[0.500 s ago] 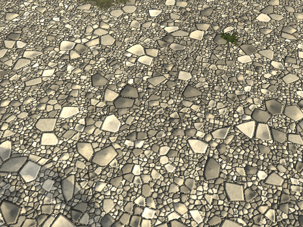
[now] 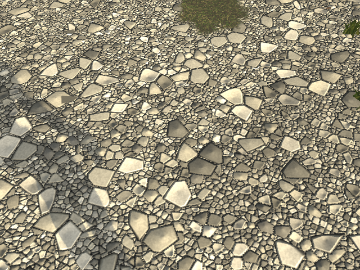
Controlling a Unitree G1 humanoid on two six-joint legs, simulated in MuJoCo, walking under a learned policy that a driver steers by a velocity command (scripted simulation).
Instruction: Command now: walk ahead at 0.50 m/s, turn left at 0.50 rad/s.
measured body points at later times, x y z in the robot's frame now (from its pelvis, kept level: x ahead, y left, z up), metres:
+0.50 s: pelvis +0.26 +0.06 +0.00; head +0.28 +0.08 +0.45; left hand +0.35 +0.34 -0.12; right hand +0.33 -0.21 -0.13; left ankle +0.20 +0.08 -0.74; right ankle +0.44 -0.09 -0.67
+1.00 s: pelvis +0.50 +0.07 +0.00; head +0.55 +0.07 +0.44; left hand +0.50 +0.35 -0.13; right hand +0.68 -0.15 -0.13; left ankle +0.52 +0.24 -0.66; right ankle +0.56 +0.03 -0.74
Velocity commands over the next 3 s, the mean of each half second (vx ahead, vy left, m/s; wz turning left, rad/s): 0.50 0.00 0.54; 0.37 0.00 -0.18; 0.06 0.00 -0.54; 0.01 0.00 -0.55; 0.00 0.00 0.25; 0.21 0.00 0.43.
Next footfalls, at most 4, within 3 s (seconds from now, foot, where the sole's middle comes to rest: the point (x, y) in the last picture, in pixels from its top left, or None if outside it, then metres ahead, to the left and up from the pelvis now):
0.18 left None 0.24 0.09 -0.78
0.74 right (183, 239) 0.60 0.04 -0.78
1.34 left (136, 232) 0.63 0.23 -0.78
1.84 right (187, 258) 0.53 0.03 -0.78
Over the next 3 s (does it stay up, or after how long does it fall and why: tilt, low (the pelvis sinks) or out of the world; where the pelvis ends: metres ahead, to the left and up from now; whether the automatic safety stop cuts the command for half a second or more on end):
stays up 0.58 0.09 0.01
